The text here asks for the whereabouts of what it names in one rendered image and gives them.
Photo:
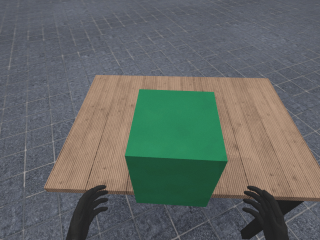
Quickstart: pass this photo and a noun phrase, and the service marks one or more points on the carton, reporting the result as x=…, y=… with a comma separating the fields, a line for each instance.
x=175, y=152

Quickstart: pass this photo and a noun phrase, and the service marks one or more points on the table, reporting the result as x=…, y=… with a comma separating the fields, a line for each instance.
x=264, y=147

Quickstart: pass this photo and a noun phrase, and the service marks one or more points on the right robot hand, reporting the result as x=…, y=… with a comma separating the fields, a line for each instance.
x=269, y=214

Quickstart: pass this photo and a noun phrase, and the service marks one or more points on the left robot hand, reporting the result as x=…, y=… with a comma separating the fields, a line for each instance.
x=84, y=212

